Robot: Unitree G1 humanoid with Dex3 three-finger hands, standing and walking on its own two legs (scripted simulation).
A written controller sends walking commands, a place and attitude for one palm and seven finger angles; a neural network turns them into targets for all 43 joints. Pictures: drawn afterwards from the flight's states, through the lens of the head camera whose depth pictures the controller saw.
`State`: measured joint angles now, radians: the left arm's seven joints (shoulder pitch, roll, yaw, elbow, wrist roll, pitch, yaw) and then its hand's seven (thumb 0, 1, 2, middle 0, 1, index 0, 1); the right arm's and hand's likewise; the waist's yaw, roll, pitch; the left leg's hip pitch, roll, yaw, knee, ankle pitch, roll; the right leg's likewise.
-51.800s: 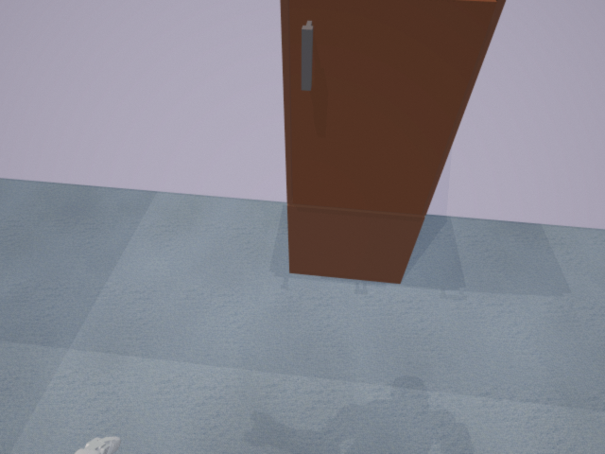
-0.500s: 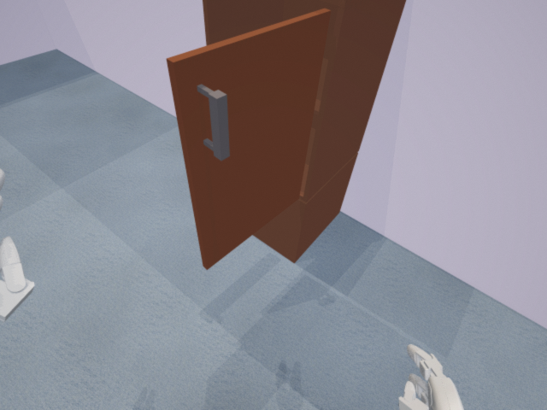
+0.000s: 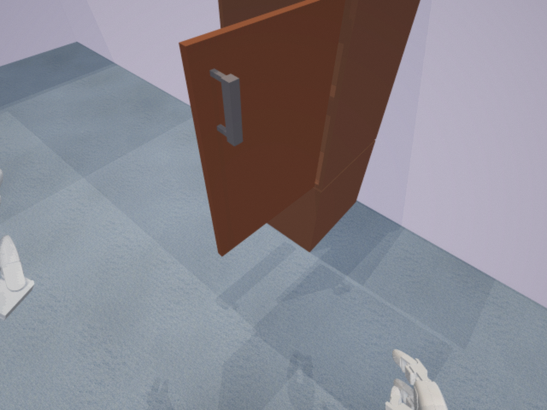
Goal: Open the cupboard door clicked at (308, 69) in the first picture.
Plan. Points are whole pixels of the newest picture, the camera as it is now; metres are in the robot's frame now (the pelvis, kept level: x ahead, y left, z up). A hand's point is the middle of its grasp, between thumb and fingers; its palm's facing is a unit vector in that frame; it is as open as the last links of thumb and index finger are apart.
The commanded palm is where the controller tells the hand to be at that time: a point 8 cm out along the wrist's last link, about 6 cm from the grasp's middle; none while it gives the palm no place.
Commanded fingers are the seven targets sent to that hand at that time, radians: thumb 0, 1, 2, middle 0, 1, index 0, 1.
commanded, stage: let the arm hang, fingers relaxed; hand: left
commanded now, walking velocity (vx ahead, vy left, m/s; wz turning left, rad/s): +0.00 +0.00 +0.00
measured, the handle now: (225, 107) +0.58 +0.11 +0.14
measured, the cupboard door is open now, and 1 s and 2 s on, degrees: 85 85 85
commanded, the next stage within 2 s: look to check the result in 1.14 s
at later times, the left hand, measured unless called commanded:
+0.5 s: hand out of the picture -0.03 +0.21 -0.17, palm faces +0.09 -0.97 -0.22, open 7.0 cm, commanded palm none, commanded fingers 0.00 0.90 0.90 -0.20 -0.30 -0.20 -0.30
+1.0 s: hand out of the picture -0.03 +0.19 -0.17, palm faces +0.06 -0.98 -0.18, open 7.3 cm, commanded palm none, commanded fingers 0.00 0.90 0.90 -0.20 -0.30 -0.20 -0.30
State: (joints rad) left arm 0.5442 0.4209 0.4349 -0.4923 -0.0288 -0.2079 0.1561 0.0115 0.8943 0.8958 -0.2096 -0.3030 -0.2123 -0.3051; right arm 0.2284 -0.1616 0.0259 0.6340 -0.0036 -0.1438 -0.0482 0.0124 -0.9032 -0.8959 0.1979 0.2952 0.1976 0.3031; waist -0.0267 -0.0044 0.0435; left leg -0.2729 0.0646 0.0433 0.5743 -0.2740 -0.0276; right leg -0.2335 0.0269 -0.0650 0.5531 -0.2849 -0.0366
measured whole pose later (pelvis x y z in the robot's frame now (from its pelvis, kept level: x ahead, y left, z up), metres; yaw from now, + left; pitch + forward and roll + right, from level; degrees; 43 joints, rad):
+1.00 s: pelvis -0.02 +0.03 +0.01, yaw +2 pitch -2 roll +0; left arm 0.28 0.11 0.01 1.16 0.01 0.01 0.04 0.01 0.93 0.90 -0.20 -0.30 -0.20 -0.30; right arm 0.32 -0.11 0.00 1.15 -0.02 0.01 -0.03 0.00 -0.91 -0.90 0.19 0.29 0.19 0.30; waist -0.02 0.01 0.03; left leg -0.19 0.01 0.07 0.43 -0.21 0.02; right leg -0.20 -0.03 -0.07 0.44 -0.21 0.00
